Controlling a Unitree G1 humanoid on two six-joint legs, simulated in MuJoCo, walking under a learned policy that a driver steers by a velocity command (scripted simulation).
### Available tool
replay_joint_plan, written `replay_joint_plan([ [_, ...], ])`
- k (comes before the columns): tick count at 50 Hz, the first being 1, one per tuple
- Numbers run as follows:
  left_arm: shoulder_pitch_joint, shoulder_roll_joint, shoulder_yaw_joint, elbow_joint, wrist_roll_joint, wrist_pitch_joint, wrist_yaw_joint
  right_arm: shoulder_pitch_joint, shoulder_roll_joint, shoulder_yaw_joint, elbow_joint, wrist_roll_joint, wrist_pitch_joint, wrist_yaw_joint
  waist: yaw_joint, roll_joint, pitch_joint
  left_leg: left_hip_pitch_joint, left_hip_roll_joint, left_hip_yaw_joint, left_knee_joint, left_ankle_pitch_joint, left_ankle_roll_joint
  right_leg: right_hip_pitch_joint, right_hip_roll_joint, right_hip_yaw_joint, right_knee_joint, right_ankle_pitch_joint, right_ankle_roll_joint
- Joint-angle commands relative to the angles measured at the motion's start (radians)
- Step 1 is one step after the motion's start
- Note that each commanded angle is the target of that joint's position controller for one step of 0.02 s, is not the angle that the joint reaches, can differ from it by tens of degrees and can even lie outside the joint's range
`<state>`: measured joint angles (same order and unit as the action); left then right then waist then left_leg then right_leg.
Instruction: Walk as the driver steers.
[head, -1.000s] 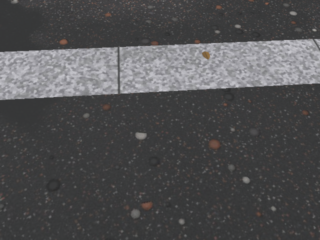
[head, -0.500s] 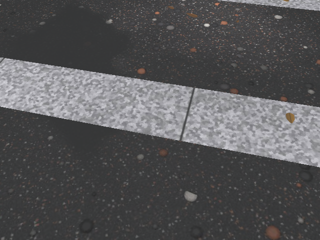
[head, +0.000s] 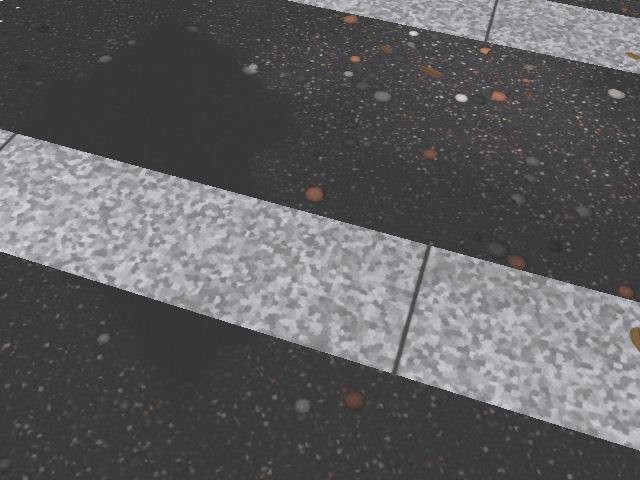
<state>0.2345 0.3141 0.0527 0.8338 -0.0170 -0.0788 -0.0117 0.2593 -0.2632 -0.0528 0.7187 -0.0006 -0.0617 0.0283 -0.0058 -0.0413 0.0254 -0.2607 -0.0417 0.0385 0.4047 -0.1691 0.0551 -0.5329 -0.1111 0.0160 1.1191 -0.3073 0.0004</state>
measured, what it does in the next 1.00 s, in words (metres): walks ahead, turning right: right foot, then left foot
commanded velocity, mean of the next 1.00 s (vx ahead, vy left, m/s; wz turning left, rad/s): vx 0.20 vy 0.00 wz -0.45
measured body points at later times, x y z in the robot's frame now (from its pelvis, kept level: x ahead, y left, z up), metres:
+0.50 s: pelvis +0.26 -0.08 -0.01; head +0.31 -0.10 +0.43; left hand +0.48 +0.16 -0.11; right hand +0.31 -0.38 -0.13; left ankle +0.20 +0.10 -0.64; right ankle +0.32 -0.16 -0.74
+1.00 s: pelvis +0.36 -0.04 -0.01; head +0.41 -0.04 +0.44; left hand +0.65 +0.13 -0.12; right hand +0.35 -0.36 -0.09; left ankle +0.47 +0.02 -0.74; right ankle +0.24 -0.14 -0.64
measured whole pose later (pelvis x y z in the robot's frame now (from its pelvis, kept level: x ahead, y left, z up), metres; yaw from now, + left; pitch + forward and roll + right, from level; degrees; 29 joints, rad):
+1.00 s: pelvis +0.36 -0.04 -0.01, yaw -33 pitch +2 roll -1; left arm 0.16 0.36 0.09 0.68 -0.02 0.08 0.05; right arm 0.13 -0.26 -0.04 0.70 -0.02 0.00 -0.03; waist 0.00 -0.05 0.05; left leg -0.36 -0.01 -0.03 0.50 -0.17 0.01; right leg -0.50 0.15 0.18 1.22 -0.51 0.08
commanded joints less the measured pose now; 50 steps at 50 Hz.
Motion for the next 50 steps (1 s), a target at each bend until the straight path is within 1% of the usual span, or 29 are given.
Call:
replay_joint_plan([
  [1,0.047,0.05,0.014,-0.042,0.002,0.014,0.005,-0.036,-0.128,-0.036,-0.046,-0.005,-0.038,-0.006,0.035,0.124,-0.04,0.082,0.264,-0.213,-0.262,0.177,0.199,-0.112,-0.046,0.039,-0.046,0.113,0.021],
  [5,-0.068,0.029,0.007,-0.073,0.0,0.016,-0.004,0.007,-0.145,-0.04,0.0,-0.012,-0.045,-0.021,-0.006,0.096,0.005,0.11,0.249,-0.083,-0.288,0.205,0.157,-0.148,-0.02,0.058,-0.273,0.335,0.02],
  [8,-0.157,0.018,0.0,-0.105,-0.003,0.012,-0.018,0.035,-0.167,-0.045,0.027,-0.007,-0.045,-0.029,-0.043,0.089,0.035,0.147,0.261,-0.018,-0.306,0.187,0.134,-0.13,0.01,0.034,-0.412,0.429,0.004],
  [13,-0.249,0.021,-0.002,-0.171,0.0,0.011,-0.047,0.08,-0.181,-0.054,0.078,0.01,-0.018,-0.038,-0.069,0.081,0.063,0.335,0.316,0.034,-0.23,0.283,0.101,-0.184,0.032,-0.001,-0.518,0.323,-0.045],
  [15,-0.227,0.04,0.007,-0.188,0.002,0.012,-0.057,0.062,-0.204,-0.06,0.078,0.013,-0.002,-0.046,-0.043,0.107,0.031,0.378,0.318,0.065,-0.126,0.558,0.077,-0.117,0.074,-0.057,-0.528,0.213,-0.077],
  [16,-0.174,0.062,0.019,-0.186,0.003,0.015,-0.057,0.053,-0.22,-0.064,0.074,0.013,0.007,-0.053,-0.012,0.128,-0.017,0.386,0.311,0.084,-0.029,0.751,0.061,-0.03,0.112,-0.095,-0.52,0.161,-0.096],
  [17,-0.042,0.101,0.044,-0.157,0.007,0.016,-0.054,0.031,-0.221,-0.063,0.066,0.012,0.021,-0.061,0.064,0.121,-0.084,0.351,0.274,0.118,0.165,0.887,0.03,0.138,0.163,-0.123,-0.563,0.184,-0.121],
  [18,0.107,0.171,0.076,-0.127,0.01,0.018,-0.04,0.039,-0.204,-0.053,0.049,0.006,0.022,-0.072,0.131,0.069,-0.174,0.18,0.224,0.131,0.425,0.76,-0.02,0.411,0.138,-0.033,-0.593,0.325,-0.164],
  [19,0.156,0.298,0.102,-0.136,0.018,0.019,-0.025,0.141,-0.086,-0.012,-0.005,-0.029,-0.001,-0.059,0.061,-0.192,-0.313,-0.283,0.045,0.113,0.853,-0.002,-0.107,0.839,-0.152,0.46,-0.58,0.509,-0.358],
  [20,0.165,0.244,0.082,-0.164,0.014,0.019,-0.023,0.124,-0.118,-0.006,0.011,-0.026,-0.036,-0.042,0.093,-0.144,-0.486,-0.398,-0.043,-0.102,1.026,-0.474,-0.113,0.947,-0.26,0.753,-0.7,0.645,-0.446],
  [21,0.123,0.195,0.066,-0.172,0.019,0.019,-0.023,0.038,-0.174,-0.024,-0.009,0.015,-0.05,-0.03,0.109,-0.067,-0.402,-0.455,0.027,-0.164,1.051,-0.423,-0.093,0.877,-0.218,0.568,-0.689,0.736,-0.388],
  [22,0.063,0.161,0.059,-0.18,0.01,0.021,-0.019,-0.016,-0.161,-0.017,-0.026,0.018,-0.054,-0.035,0.084,-0.003,-0.274,-0.463,0.067,-0.14,0.978,-0.358,-0.086,0.725,-0.171,0.423,-0.683,0.814,-0.341],
  [23,-0.001,0.136,0.053,-0.192,0.0,0.029,-0.013,-0.04,-0.161,-0.021,-0.023,0.002,-0.046,-0.048,0.049,0.056,-0.174,-0.453,0.094,-0.117,0.905,-0.315,-0.096,0.573,-0.127,0.338,-0.706,0.828,-0.305],
  [24,-0.02,0.119,0.046,-0.2,0.012,0.033,-0.006,-0.053,-0.168,-0.026,-0.031,-0.013,-0.03,-0.061,0.025,0.043,-0.122,-0.379,0.106,-0.112,0.868,-0.28,-0.102,0.429,-0.101,0.298,-0.739,0.913,-0.295],
  [25,-0.03,0.131,0.051,-0.208,0.024,0.037,-0.003,-0.013,-0.159,-0.026,-0.036,-0.009,-0.014,-0.062,-0.007,-0.013,-0.125,-0.33,0.102,-0.121,0.844,-0.276,-0.119,0.36,-0.097,0.288,-0.746,0.958,-0.315],
  [27,-0.055,0.143,0.057,-0.213,0.023,0.044,0.005,0.03,-0.137,-0.021,-0.02,-0.009,0.004,-0.068,-0.032,-0.017,-0.14,-0.3,0.082,-0.107,0.735,-0.236,-0.143,0.301,-0.058,0.229,-0.744,0.991,-0.292],
  [31,-0.049,0.168,0.064,-0.21,0.003,0.082,0.039,-0.028,-0.114,-0.012,-0.033,-0.012,0.026,-0.079,-0.018,-0.035,-0.22,-0.274,0.033,-0.115,0.55,-0.071,-0.168,0.309,-0.02,0.224,-0.692,0.973,-0.223],
  [34,-0.064,0.16,0.06,-0.219,0.001,0.112,0.06,-0.093,-0.116,-0.012,-0.048,-0.008,0.04,-0.073,-0.001,-0.065,-0.207,-0.253,0.016,-0.137,0.465,-0.022,-0.17,0.296,-0.014,0.274,-0.672,0.848,-0.187],
  [37,-0.059,0.152,0.058,-0.22,0.006,0.126,0.073,-0.13,-0.123,-0.014,-0.058,-0.009,0.04,-0.067,0.014,-0.086,-0.177,-0.267,0.01,-0.171,0.394,-0.066,-0.165,0.342,-0.037,0.367,-0.641,0.825,-0.188],
  [40,-0.057,0.15,0.059,-0.223,0.001,0.132,0.08,-0.122,-0.136,-0.02,-0.054,-0.004,0.027,-0.056,0.021,-0.113,-0.161,-0.251,0.009,-0.192,0.259,-0.102,-0.139,0.426,-0.047,0.458,-0.597,0.837,-0.179],
  [42,-0.092,0.148,0.058,-0.236,-0.014,0.136,0.077,-0.072,-0.144,-0.031,-0.035,0.002,0.015,-0.046,-0.016,-0.118,-0.154,-0.106,0.013,-0.163,0.025,0.079,-0.106,0.404,0.015,0.464,-0.566,0.677,-0.13],
  [43,-0.059,0.118,0.051,-0.239,-0.007,0.137,0.072,-0.084,-0.181,-0.044,-0.039,-0.003,0.013,-0.048,0.011,-0.052,-0.156,0.018,0.114,-0.223,-0.018,0.332,-0.069,0.319,0.08,0.424,-0.508,0.433,-0.085],
  [44,0.049,0.063,0.038,-0.23,0.01,0.133,0.067,-0.156,-0.24,-0.053,-0.069,-0.025,0.026,-0.056,0.101,0.219,-0.157,0.145,0.321,-0.42,0.016,0.767,0.046,0.153,0.244,0.288,-0.33,-0.133,-0.025],
  [45,0.067,0.128,0.056,-0.22,0.007,0.127,0.064,-0.092,-0.215,-0.05,-0.066,-0.062,0.037,-0.054,0.052,0.329,-0.209,0.158,0.471,-0.606,-0.018,0.89,0.228,0.05,0.314,0.223,-0.061,-0.432,0.034],
  [46,0.097,0.198,0.078,-0.193,0.005,0.129,0.06,-0.107,-0.186,-0.04,-0.079,-0.054,0.041,-0.05,0.056,0.224,-0.209,0.132,0.463,-0.549,-0.014,0.777,0.241,0.035,0.259,0.22,0.122,-0.382,0.059],
  [47,0.068,0.202,0.086,-0.174,-0.003,0.14,0.063,-0.137,-0.146,-0.032,-0.084,-0.04,0.046,-0.052,0.055,0.162,-0.167,0.108,0.379,-0.428,-0.004,0.634,0.192,0.008,0.239,0.199,0.187,-0.301,0.074],
  [48,0.059,0.18,0.084,-0.164,-0.007,0.156,0.07,-0.161,-0.126,-0.025,-0.091,-0.023,0.051,-0.055,0.057,0.135,-0.135,0.09,0.317,-0.348,-0.008,0.498,0.153,-0.008,0.224,0.183,0.223,-0.243,0.091],
  [49,0.05,0.165,0.08,-0.168,-0.005,0.165,0.072,-0.179,-0.121,-0.021,-0.094,-0.014,0.056,-0.06,0.054,0.139,-0.119,0.071,0.295,-0.307,-0.019,0.415,0.142,-0.014,0.215,0.165,0.258,-0.193,0.105],
  [50,0.039,0.14,0.073,-0.177,-0.01,0.168,0.068,-0.187,-0.121,-0.018,-0.096,-0.017,0.064,-0.065,0.051,0.158,-0.102,0.048,0.26,-0.255,-0.04,0.344,0.136,-0.003,0.214,0.127,0.253,-0.156,0.115],
])
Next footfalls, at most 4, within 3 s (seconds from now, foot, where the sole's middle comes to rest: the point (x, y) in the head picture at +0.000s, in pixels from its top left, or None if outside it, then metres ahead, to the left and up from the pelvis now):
0.36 right None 0.36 -0.17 -0.78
0.86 left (320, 468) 0.50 0.00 -0.78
1.30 right None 0.25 -0.12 -0.78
1.70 left None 0.43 0.03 -0.78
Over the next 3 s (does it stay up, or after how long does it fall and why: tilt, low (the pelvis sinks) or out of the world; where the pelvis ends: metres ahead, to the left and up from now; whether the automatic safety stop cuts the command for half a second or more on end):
stays up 0.33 -0.03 -0.01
